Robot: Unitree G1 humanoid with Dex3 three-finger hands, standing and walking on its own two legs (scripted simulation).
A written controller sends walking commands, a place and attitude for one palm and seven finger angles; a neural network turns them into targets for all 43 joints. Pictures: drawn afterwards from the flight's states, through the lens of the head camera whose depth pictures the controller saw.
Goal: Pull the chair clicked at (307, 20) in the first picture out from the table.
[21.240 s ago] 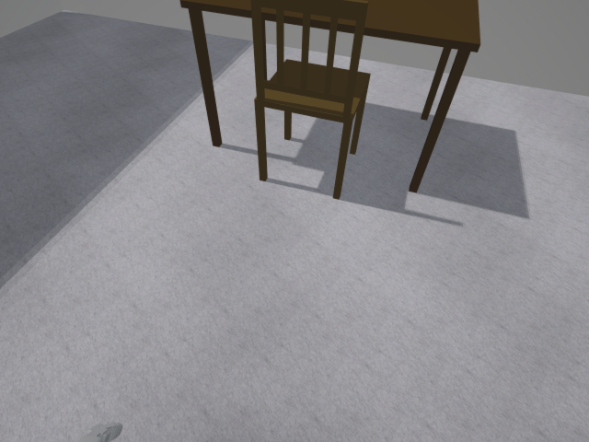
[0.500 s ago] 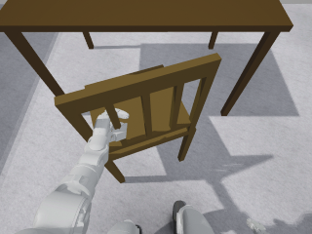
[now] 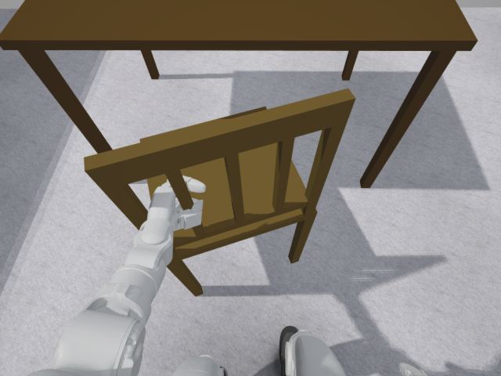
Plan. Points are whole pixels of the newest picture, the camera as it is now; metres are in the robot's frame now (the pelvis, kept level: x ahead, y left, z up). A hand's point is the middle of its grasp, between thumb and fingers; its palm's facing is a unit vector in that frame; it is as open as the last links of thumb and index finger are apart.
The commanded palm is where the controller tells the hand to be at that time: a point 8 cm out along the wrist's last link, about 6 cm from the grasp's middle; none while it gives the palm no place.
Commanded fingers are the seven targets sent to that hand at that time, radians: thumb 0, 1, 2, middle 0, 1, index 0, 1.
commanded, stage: step backward, pulling the chair out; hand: left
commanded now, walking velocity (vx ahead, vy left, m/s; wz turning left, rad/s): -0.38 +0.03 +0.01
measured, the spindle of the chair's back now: (235, 191) +0.44 +0.04 -0.07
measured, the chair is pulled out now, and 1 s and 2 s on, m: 0.25 0.27 0.27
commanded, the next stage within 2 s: none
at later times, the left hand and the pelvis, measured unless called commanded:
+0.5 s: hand (193, 217) +0.37 +0.12 -0.05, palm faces -0.01 -0.98 -0.18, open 5.4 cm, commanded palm +0.38 +0.17 -0.04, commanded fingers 0.00 0.90 0.90 -0.50 -1.45 -0.50 -1.45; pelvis -0.01 +0.01 +0.00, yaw +2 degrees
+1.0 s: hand (192, 221) +0.36 +0.12 -0.05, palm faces +0.01 -0.98 -0.19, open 5.5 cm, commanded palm +0.37 +0.17 -0.04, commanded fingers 0.00 0.90 0.90 -0.50 -1.45 -0.50 -1.45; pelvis -0.02 +0.01 +0.00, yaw +0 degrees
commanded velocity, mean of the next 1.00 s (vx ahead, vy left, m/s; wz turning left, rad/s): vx -0.38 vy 0.01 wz -0.02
